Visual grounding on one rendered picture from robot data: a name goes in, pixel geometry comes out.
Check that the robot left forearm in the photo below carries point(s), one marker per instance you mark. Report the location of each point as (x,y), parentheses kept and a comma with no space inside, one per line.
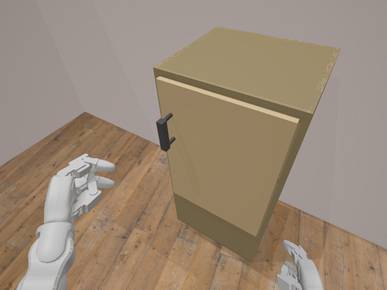
(50,257)

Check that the handle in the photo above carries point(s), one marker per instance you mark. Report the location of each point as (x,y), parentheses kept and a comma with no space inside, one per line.
(163,133)

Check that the cupboard door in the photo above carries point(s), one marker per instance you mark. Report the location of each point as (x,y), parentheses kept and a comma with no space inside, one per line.
(227,154)

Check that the robot left hand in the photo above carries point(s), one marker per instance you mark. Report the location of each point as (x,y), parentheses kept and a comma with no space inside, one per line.
(64,188)

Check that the robot right hand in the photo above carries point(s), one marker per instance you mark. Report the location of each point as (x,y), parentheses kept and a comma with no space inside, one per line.
(304,276)

